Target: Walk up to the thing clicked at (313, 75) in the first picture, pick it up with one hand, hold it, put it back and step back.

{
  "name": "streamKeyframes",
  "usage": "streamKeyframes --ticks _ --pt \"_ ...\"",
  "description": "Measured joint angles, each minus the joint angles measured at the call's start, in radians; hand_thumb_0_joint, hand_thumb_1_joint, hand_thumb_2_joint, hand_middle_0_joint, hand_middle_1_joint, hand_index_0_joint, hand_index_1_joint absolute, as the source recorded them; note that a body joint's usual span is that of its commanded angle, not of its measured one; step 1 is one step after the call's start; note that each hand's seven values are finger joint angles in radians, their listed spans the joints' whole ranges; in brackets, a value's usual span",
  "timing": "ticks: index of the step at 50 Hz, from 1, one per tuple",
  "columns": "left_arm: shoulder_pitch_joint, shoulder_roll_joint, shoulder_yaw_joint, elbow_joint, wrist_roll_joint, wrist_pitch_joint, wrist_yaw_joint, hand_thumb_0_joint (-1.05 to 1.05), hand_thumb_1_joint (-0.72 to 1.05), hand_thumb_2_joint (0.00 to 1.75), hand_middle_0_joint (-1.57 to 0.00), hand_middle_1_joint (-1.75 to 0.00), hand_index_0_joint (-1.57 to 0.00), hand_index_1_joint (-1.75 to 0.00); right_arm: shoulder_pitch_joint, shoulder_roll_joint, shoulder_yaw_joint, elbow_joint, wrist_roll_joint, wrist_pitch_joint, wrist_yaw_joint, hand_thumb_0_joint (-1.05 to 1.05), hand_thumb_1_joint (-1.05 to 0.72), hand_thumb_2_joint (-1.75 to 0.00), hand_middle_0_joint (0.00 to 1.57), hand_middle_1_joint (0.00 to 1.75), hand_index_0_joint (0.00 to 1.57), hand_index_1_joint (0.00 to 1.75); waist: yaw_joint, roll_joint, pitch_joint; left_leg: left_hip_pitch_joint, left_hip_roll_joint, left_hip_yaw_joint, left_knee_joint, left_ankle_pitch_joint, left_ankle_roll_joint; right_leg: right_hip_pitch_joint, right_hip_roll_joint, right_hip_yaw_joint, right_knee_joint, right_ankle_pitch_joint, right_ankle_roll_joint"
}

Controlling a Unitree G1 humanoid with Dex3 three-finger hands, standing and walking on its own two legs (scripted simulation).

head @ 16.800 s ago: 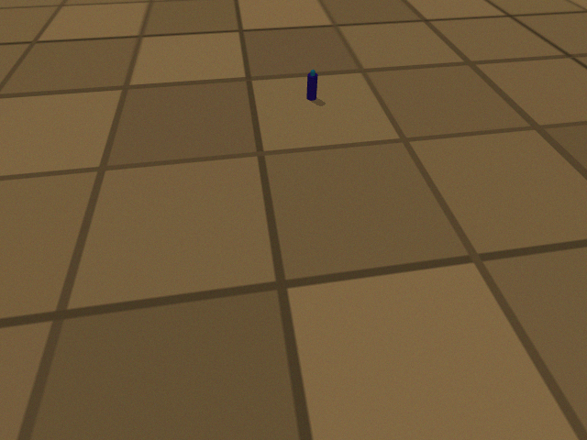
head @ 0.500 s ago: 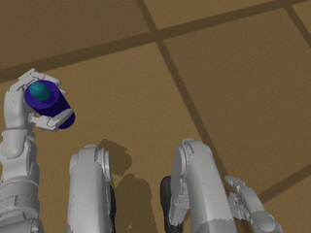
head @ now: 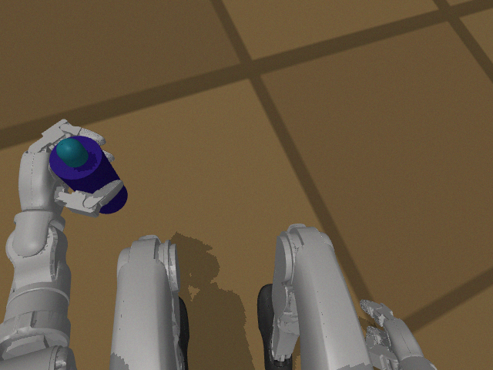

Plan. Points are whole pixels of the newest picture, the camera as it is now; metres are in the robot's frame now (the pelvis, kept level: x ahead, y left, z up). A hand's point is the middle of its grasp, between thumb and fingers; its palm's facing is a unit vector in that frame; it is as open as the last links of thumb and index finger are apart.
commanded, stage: lift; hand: left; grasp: from the side
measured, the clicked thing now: (91, 175) +0.41 +0.22 -0.05
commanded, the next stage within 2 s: hold in 1.98 s
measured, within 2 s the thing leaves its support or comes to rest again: neither
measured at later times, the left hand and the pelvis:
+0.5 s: hand (47, 152) +0.39 +0.21 +0.08, palm faces +0.05 -1.00 -0.04, open 9.1 cm; pelvis +0.01 +0.00 +0.09, yaw +1 degrees
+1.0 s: hand out of the picture +0.38 +0.21 +0.26, palm faces +0.09 -1.00 -0.03, open 9.1 cm; pelvis +0.05 +0.00 +0.24, yaw +3 degrees
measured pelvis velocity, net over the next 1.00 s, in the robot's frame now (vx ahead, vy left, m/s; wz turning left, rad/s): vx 0.05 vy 0.00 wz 0.05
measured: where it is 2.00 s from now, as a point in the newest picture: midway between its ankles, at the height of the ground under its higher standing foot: (226, 355)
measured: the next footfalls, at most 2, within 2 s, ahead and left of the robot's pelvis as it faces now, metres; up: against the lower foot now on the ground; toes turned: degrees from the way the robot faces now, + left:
none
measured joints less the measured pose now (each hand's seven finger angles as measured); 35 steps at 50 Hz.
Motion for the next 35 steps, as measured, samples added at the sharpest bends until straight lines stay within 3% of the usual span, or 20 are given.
streamKeyframes --ticks 16,35 --pt "0.088 -0.037 -0.037 -0.167 -0.049 0.098 -0.003 -0.01 -0.31 1.1 -0.77 -1.11 -0.78 -1.13 0.009 -0.005 -0.028 -0.026 0.045 -0.014 -0.026 0.0 -0.91 -0.9 0.2 0.3 0.2 0.3 0.042 0.021 -0.045 0.136 -0.001 0.016 -0.145 0.0 -0.002 0.127 0.005 0.013 -0.137 -0.001 0.005" --pt "0.304 -0.078 -0.143 -0.478 -0.057 0.265 0.102 -0.01 -0.3 1.11 -0.75 -1.12 -0.76 -1.14 0.025 0.026 -0.026 -0.066 0.089 -0.027 -0.076 0.01 -0.89 -0.9 0.2 0.3 0.2 0.3 0.076 0.028 -0.054 0.533 0.001 0.021 -0.495 0.033 -0.008 0.525 0.017 0.01 -0.492 0.036 0.013"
